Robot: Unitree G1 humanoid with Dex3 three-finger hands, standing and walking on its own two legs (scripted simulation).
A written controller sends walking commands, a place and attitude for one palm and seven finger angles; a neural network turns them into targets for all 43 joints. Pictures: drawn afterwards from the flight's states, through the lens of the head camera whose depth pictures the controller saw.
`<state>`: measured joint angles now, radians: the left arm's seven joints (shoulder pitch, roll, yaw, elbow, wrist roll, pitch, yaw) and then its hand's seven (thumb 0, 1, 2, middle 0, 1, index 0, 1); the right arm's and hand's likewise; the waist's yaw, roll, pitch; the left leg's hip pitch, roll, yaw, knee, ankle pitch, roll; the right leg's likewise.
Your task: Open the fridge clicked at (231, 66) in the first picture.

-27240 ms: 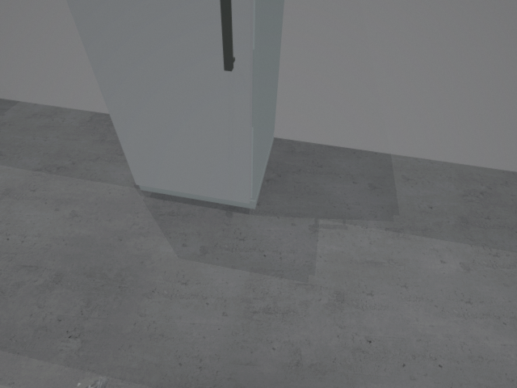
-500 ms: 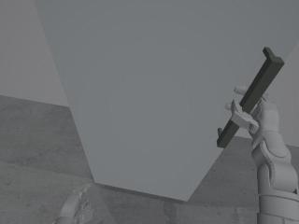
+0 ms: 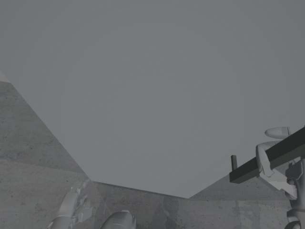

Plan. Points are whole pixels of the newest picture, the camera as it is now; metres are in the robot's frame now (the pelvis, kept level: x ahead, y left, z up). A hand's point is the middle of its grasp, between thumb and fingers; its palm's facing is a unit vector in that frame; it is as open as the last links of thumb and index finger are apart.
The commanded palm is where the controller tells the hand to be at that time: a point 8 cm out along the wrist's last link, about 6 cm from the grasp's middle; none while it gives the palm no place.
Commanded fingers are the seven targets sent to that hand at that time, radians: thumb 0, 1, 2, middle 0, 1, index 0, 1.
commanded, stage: walk backward, drawing the door open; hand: right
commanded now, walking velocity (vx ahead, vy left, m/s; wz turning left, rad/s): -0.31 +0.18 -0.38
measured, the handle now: (268, 147) +0.27 -0.20 +0.14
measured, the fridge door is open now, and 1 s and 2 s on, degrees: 1 1 26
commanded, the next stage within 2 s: none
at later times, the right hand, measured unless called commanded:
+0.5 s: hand (262, 162) +0.24 -0.18 +0.14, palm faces +0.49 +0.83 -0.27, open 6.7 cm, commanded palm +0.19 -0.22 +0.14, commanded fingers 0.00 -0.90 -0.90 0.45 1.40 0.45 1.40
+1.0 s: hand (262, 162) +0.24 -0.18 +0.15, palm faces +0.57 +0.78 -0.26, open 6.6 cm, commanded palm +0.18 -0.21 +0.14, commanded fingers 0.00 -0.90 -0.90 0.45 1.40 0.45 1.40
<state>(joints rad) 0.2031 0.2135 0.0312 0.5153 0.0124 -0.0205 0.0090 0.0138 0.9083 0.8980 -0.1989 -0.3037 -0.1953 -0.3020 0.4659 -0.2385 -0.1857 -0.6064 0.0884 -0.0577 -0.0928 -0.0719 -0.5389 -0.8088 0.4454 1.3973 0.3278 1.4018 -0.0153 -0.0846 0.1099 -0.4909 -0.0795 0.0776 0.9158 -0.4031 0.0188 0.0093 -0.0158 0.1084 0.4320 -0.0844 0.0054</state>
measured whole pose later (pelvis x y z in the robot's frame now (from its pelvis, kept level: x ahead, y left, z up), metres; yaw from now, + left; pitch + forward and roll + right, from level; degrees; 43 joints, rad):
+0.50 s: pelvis +0.00 +0.09 -0.05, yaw -14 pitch -4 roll +3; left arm 0.17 0.22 0.04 0.62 0.00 -0.07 0.07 0.01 0.91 0.90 -0.20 -0.30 -0.21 -0.31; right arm 0.09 -0.36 -0.26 -0.34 0.06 -0.10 -0.14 -0.07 -0.58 -0.78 0.46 1.40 0.28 1.36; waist 0.06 -0.04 0.13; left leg -0.50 -0.09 -0.01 1.24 -0.44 -0.04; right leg -0.39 -0.03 -0.04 0.64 -0.18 -0.06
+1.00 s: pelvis -0.06 +0.15 -0.03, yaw -7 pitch -1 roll +3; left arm 0.11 0.27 0.04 0.59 -0.02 -0.11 0.07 0.01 0.91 0.90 -0.20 -0.30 -0.20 -0.30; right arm -0.15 -0.45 -0.41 -0.02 0.06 -0.11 -0.13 -0.06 -0.59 -0.75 0.46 1.40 0.30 1.38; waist 0.02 -0.01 0.13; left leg -0.35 -0.04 0.00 0.84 -0.49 -0.03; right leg -0.30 -0.01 -0.05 0.43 -0.12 -0.07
